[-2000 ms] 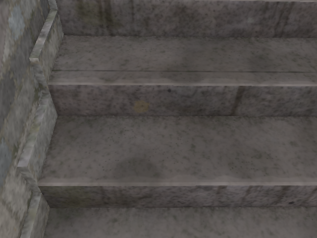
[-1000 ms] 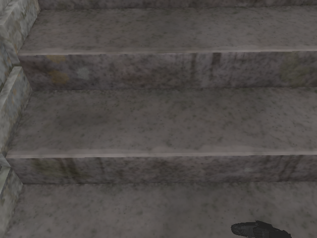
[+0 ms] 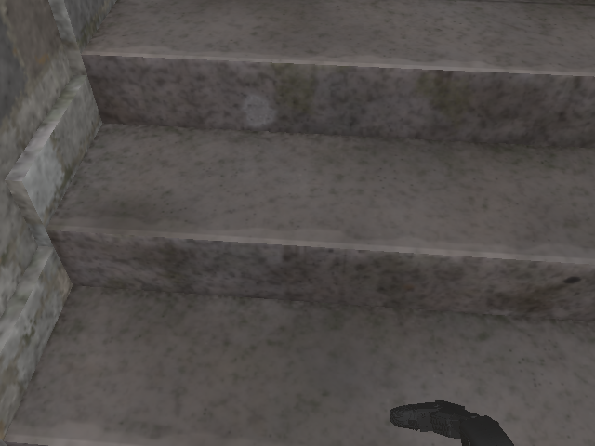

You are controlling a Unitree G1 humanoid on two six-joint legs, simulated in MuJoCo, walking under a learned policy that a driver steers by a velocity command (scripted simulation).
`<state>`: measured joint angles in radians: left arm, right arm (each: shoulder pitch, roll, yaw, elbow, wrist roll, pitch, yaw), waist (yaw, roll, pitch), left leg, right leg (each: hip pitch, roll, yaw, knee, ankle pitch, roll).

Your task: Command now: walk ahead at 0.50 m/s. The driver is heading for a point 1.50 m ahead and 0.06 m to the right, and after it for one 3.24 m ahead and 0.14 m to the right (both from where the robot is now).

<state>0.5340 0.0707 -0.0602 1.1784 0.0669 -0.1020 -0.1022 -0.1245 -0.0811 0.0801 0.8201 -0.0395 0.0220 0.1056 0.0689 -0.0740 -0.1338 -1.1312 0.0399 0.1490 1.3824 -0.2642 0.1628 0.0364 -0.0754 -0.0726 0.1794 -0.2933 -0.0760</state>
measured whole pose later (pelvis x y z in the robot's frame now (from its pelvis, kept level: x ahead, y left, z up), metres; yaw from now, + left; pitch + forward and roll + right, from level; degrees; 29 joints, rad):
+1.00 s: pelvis +0.38 -0.04 +0.29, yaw +1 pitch +1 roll -3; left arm 0.13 0.16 -0.01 0.98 -0.01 -0.13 -0.05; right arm 0.18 -0.22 -0.05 1.04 -0.04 -0.10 0.08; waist -0.01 0.06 -0.05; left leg -0.62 0.09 -0.08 0.97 -0.29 -0.11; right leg -0.47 0.04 -0.19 0.70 -0.26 -0.08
